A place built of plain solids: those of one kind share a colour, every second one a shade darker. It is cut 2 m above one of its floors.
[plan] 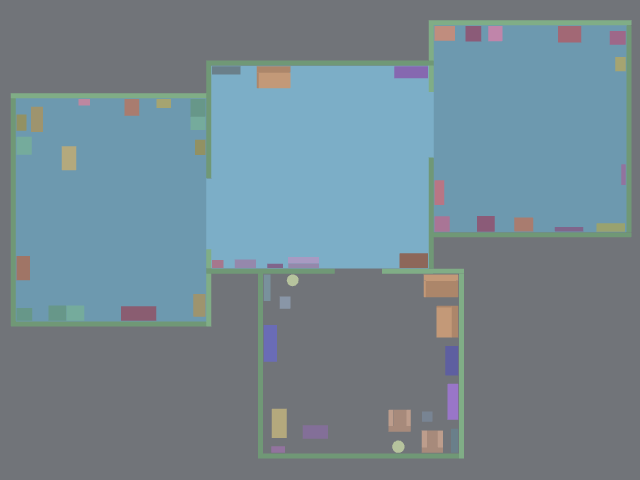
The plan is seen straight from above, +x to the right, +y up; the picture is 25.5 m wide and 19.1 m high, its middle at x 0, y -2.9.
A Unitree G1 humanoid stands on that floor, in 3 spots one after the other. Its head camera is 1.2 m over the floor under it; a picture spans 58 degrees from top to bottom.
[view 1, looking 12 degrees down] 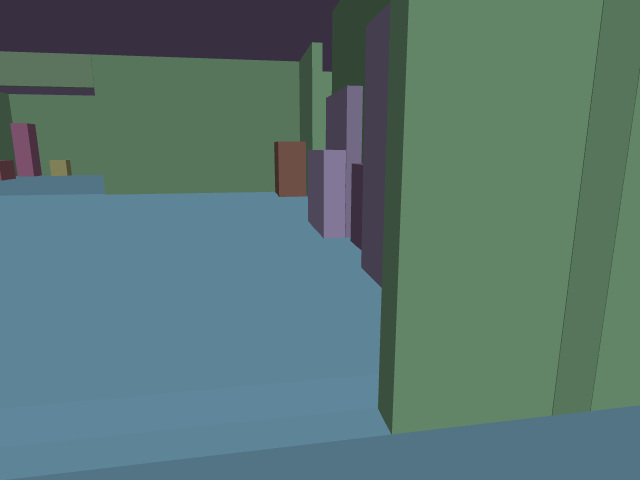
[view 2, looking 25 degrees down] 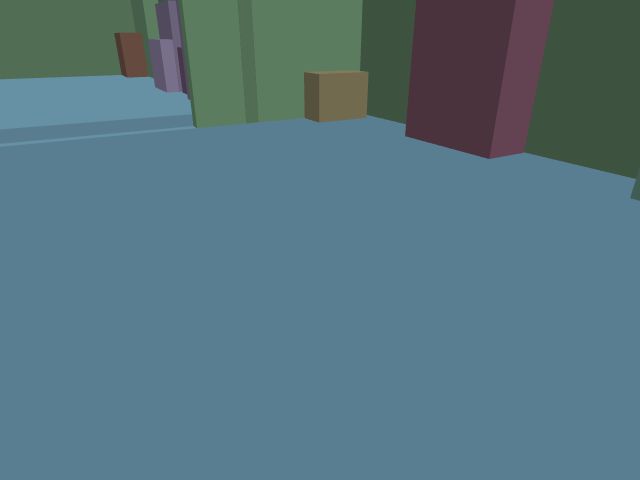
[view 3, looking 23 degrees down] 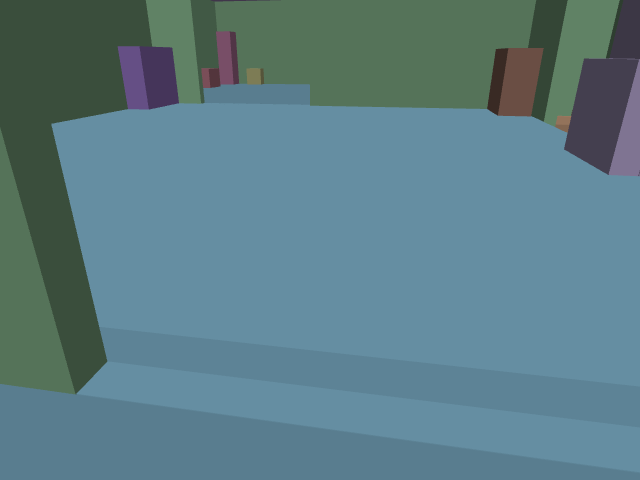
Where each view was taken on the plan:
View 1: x -6.09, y -2.68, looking -10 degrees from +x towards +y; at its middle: floor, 4.94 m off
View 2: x -11.03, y -1.60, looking -30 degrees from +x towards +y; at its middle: floor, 2.84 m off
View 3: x -5.65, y -1.60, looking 10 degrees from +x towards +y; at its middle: floor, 2.63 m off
